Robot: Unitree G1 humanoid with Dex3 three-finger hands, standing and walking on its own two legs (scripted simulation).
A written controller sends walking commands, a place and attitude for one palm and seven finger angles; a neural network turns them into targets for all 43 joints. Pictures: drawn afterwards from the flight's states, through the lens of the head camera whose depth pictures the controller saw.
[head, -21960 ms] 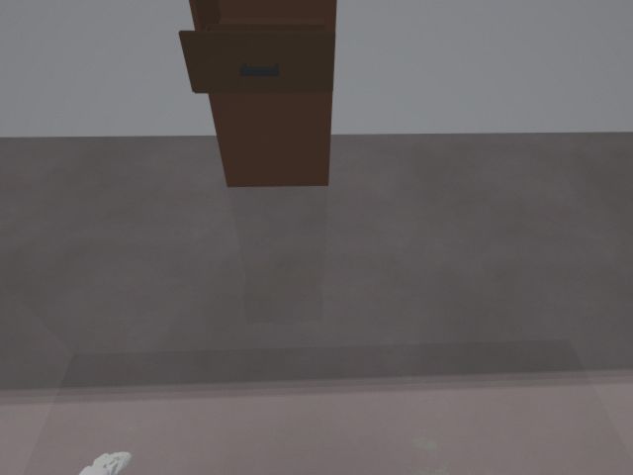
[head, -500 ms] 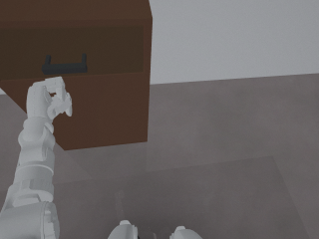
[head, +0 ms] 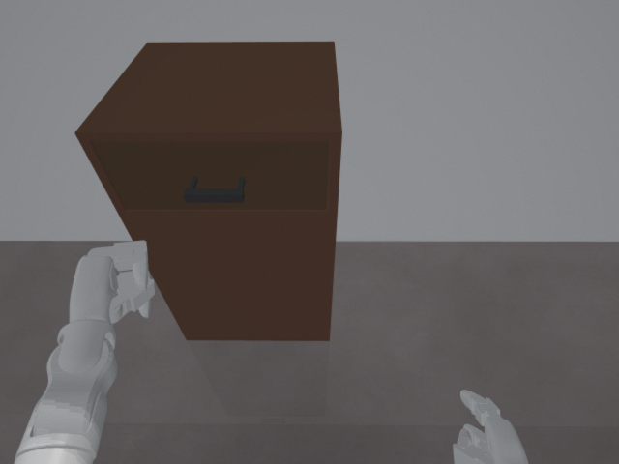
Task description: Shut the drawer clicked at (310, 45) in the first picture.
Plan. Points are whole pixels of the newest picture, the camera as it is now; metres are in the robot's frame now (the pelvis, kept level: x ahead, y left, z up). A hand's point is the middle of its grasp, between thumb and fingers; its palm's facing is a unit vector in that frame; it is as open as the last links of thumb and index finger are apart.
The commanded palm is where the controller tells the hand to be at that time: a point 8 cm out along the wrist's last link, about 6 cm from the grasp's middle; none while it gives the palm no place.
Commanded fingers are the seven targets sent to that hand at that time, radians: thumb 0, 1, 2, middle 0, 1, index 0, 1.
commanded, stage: draw the hand back to the body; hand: left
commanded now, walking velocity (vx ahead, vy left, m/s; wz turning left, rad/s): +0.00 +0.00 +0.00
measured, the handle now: (216, 188) +0.63 +0.23 -0.02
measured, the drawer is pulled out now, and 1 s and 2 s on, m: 0.00 0.00 0.00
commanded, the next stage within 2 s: step back with the hand held close in 0.64 s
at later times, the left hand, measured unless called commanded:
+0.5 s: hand (71, 339) +0.19 +0.22 +0.18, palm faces +0.37 -0.84 -0.41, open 3.2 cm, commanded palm +0.14 +0.27 +0.19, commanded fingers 0.00 0.90 0.90 -1.40 -1.60 -1.40 -1.60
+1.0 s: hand (80, 331) +0.20 +0.23 +0.17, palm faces +0.30 -0.83 -0.47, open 3.2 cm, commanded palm +0.14 +0.27 +0.19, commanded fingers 0.00 0.90 0.90 -1.40 -1.60 -1.40 -1.60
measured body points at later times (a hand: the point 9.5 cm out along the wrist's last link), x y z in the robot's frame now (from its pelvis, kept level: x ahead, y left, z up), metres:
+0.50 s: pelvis +0.01 -0.01 +0.02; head -0.01 -0.05 +0.46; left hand +0.16 +0.26 +0.20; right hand +0.20 -0.24 -0.07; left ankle +0.02 +0.09 -0.73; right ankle -0.04 -0.10 -0.73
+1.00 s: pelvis +0.00 -0.01 +0.02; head +0.01 -0.03 +0.46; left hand +0.18 +0.27 +0.19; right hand +0.18 -0.25 -0.07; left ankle +0.02 +0.09 -0.73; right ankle -0.03 -0.10 -0.73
